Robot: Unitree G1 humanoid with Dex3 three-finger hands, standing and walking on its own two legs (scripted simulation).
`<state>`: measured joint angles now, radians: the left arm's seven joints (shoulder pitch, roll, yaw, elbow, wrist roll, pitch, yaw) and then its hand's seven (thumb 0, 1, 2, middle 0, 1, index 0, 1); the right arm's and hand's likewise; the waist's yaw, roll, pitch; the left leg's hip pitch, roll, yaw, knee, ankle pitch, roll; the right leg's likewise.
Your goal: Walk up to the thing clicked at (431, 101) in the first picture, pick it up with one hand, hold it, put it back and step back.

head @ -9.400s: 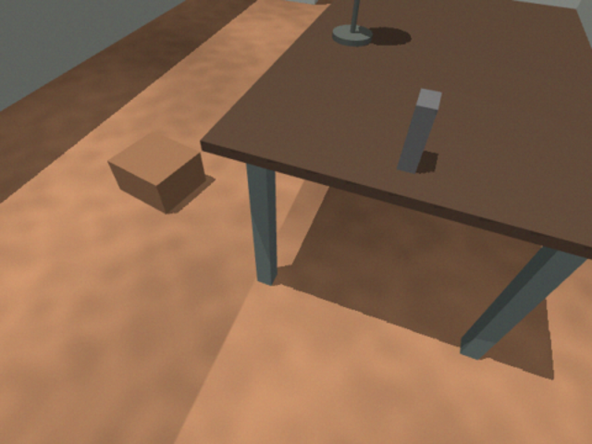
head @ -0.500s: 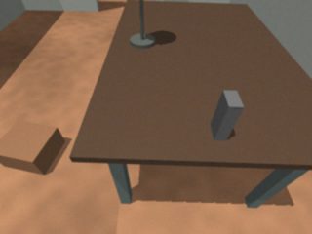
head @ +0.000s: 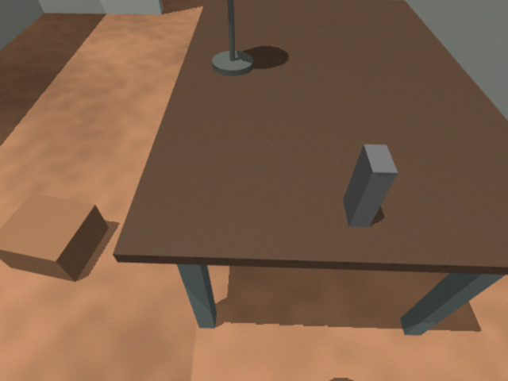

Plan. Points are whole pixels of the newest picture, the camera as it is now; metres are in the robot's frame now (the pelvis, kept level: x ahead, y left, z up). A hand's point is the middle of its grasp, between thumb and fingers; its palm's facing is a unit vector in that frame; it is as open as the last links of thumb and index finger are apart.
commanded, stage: stand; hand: right
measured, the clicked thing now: (366, 188) +0.46 -0.21 +0.02
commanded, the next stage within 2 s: none
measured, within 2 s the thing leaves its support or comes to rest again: neither
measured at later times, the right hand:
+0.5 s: hand out of the picture +0.05 -0.26 -0.16, palm faces -0.02 +0.94 -0.34, open 7.4 cm
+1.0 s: hand out of the picture +0.06 -0.27 -0.16, palm faces -0.02 +0.94 -0.34, open 7.4 cm
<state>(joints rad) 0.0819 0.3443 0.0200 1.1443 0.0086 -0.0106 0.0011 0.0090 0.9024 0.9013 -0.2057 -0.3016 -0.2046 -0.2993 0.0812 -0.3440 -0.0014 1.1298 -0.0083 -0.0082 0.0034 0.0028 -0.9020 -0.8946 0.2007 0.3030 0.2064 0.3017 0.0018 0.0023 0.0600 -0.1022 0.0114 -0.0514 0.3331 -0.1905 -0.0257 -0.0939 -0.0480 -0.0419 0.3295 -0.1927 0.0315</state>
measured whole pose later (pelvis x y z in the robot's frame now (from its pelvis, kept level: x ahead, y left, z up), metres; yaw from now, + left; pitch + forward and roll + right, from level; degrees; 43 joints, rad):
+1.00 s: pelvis -0.01 -0.01 +0.00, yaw -1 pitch -3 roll +0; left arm 0.12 0.35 0.01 1.12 0.01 -0.01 -0.01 0.01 0.90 0.90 -0.21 -0.30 -0.20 -0.30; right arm 0.12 -0.35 0.01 1.13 -0.01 -0.01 0.01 0.00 -0.90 -0.89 0.20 0.30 0.21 0.30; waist 0.00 0.01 0.05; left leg -0.11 0.03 -0.05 0.33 -0.18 -0.04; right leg -0.12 -0.03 -0.04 0.34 -0.18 0.01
